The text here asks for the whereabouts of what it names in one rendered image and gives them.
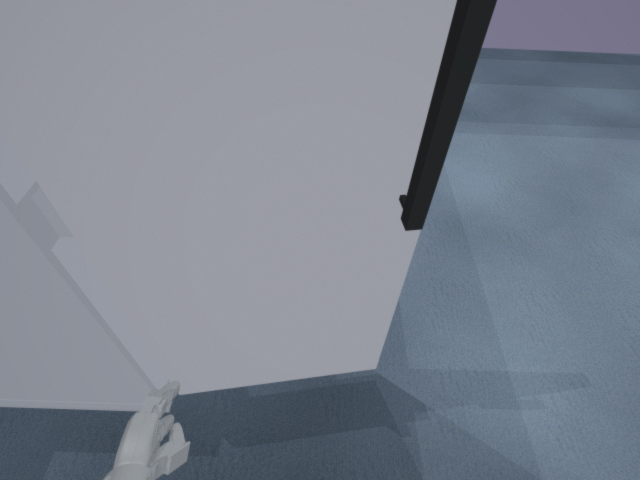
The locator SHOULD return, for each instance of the handle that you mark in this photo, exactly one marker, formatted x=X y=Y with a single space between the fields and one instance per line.
x=467 y=32

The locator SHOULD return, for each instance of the fridge door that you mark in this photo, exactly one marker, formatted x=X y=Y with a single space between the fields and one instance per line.
x=231 y=168

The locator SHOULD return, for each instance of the left robot hand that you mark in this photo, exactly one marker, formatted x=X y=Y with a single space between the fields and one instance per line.
x=144 y=432

